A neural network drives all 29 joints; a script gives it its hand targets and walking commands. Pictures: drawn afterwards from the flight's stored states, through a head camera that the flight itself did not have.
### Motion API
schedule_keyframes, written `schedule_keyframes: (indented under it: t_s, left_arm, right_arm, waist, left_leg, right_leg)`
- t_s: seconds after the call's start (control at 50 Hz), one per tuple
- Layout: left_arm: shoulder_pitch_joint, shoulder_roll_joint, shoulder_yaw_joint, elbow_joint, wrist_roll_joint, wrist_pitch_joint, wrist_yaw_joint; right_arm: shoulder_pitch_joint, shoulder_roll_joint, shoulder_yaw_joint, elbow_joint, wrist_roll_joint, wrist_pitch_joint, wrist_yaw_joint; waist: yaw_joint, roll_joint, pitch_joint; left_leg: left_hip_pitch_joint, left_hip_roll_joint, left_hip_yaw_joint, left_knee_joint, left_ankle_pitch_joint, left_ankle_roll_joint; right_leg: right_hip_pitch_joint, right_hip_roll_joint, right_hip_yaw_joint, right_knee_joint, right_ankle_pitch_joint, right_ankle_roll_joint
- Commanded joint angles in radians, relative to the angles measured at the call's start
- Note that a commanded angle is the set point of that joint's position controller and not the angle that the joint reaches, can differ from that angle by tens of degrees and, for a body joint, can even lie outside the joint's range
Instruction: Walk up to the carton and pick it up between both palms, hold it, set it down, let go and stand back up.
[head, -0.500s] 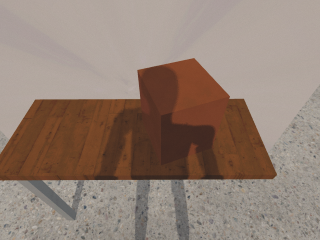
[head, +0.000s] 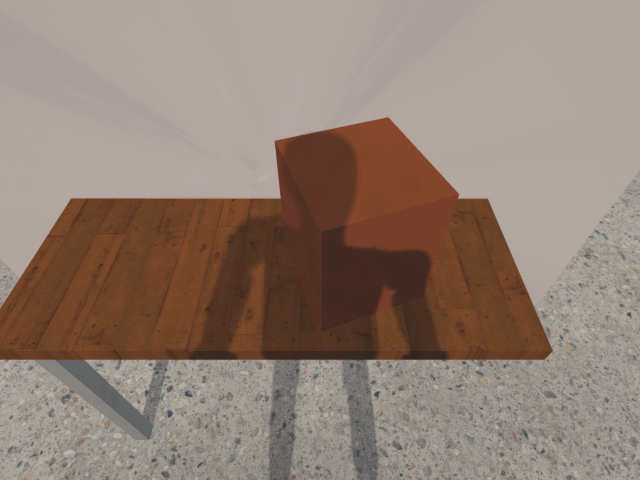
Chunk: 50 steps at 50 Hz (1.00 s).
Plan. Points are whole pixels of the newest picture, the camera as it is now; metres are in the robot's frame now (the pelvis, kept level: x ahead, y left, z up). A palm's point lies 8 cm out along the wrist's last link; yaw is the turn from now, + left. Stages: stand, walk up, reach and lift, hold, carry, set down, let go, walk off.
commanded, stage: stand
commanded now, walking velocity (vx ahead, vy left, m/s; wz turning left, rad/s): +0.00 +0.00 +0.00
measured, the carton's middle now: (354, 224) +0.52 -0.03 +0.00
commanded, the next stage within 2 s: none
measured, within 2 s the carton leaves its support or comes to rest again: neither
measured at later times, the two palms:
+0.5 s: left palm out of the picture +0.05 +0.25 -0.12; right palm out of the picture +0.06 -0.24 -0.12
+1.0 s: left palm out of the picture +0.04 +0.25 -0.12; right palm out of the picture +0.05 -0.25 -0.12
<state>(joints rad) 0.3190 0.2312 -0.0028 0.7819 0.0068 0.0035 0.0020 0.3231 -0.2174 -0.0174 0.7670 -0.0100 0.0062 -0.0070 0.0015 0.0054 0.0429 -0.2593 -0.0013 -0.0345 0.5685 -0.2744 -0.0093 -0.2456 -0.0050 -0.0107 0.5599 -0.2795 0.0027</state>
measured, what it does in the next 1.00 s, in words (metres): stands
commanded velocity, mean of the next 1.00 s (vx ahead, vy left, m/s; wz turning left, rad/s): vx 0.00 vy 0.00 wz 0.00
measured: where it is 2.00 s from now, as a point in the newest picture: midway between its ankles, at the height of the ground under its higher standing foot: outside the picture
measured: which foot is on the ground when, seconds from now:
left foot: down 0.00-1.00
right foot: down 0.00-1.00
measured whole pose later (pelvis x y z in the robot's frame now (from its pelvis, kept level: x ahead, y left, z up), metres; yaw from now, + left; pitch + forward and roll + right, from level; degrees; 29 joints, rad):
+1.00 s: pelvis +0.01 +0.00 +0.01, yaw +0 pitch -2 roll +0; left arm 0.33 0.23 0.00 0.88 0.00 0.00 0.02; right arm 0.32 -0.22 0.00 0.89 -0.01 0.00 -0.02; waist 0.00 0.01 0.03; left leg -0.22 0.00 -0.05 0.51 -0.25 -0.01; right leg -0.21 0.00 -0.01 0.50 -0.26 0.00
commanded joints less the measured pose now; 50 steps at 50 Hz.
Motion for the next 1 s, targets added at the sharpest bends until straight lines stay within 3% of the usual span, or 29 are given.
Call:
schedule_keyframes:
  t_s: [0.0,0.16,0.56,0.66,0.72,0.98]
  left_arm:
    - [0.010,0.145,0.045,-0.091,0.000,-0.026,0.009]
    - [0.020,0.147,0.045,-0.069,0.001,-0.026,0.011]
    - [0.030,0.149,0.041,-0.023,-0.005,-0.023,0.017]
    - [0.032,0.145,0.042,-0.011,-0.003,-0.023,0.018]
    - [0.034,0.147,0.040,-0.001,-0.004,-0.023,0.020]
    - [0.043,0.141,0.038,0.036,-0.005,-0.022,0.024]
  right_arm:
    - [0.014,-0.149,-0.039,-0.096,0.001,-0.028,-0.009]
    - [0.020,-0.144,-0.034,-0.075,0.002,-0.028,-0.012]
    - [0.027,-0.149,-0.030,-0.014,0.000,-0.027,-0.018]
    - [0.026,-0.144,-0.027,0.003,0.000,-0.027,-0.020]
    - [0.030,-0.142,-0.024,0.013,0.003,-0.027,-0.021]
    - [0.035,-0.144,-0.018,0.050,0.003,-0.027,-0.025]
  waist:
    - [-0.002,-0.008,-0.028]
    - [0.001,0.012,-0.036]
    - [-0.001,-0.008,0.007]
    - [-0.003,0.020,-0.012]
    - [-0.002,-0.007,-0.002]
    - [-0.003,0.007,0.017]
  left_leg:
    - [-0.014,0.074,-0.093,-0.131,0.053,0.038]
    - [-0.006,0.074,-0.087,-0.132,0.068,0.036]
    - [0.003,0.072,-0.090,-0.153,0.081,0.029]
    - [0.007,0.074,-0.091,-0.159,0.075,0.029]
    - [0.002,0.077,-0.095,-0.161,0.078,0.032]
    - [0.006,0.078,-0.088,-0.171,0.112,0.029]
  right_leg:
    - [-0.007,-0.079,0.095,-0.133,0.039,-0.035]
    - [0.009,-0.085,0.096,-0.135,0.060,-0.037]
    - [0.002,-0.084,0.094,-0.169,0.051,-0.030]
    - [0.014,-0.086,0.099,-0.171,0.054,-0.032]
    - [0.015,-0.086,0.097,-0.174,0.055,-0.033]
    - [0.019,-0.088,0.093,-0.181,0.091,-0.031]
